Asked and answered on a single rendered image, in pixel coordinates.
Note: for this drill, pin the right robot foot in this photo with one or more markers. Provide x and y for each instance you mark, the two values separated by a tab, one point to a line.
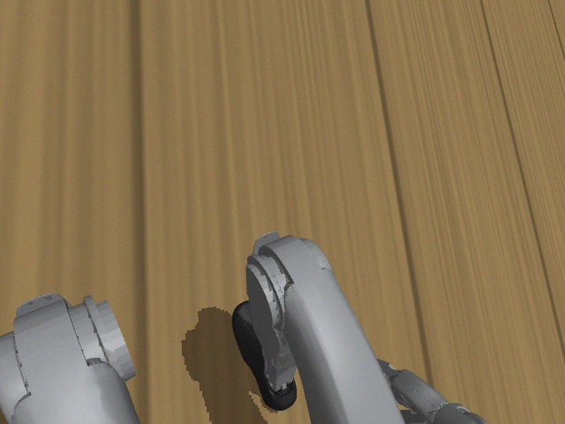
251	351

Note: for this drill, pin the right robot hand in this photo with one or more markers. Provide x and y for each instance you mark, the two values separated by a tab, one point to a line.
414	393

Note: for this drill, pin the right robot arm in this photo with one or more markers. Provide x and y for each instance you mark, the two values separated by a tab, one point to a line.
455	413

